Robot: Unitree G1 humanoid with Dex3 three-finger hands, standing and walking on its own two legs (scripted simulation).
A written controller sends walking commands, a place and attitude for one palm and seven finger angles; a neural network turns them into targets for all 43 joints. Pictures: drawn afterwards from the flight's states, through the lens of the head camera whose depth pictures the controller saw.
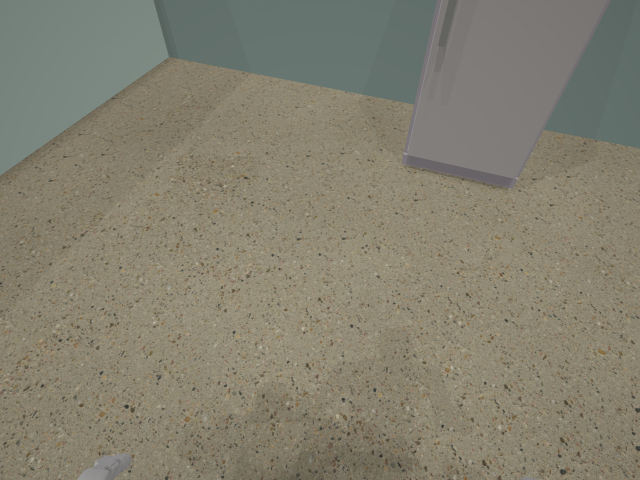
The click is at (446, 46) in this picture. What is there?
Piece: fridge door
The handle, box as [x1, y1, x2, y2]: [438, 0, 456, 46]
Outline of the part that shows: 456,0 448,1 438,45 445,45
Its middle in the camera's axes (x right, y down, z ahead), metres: +0.47 -0.88 +1.30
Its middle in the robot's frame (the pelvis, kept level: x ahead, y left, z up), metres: +1.60 -0.39 +0.09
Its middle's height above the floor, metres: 0.86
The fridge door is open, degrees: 0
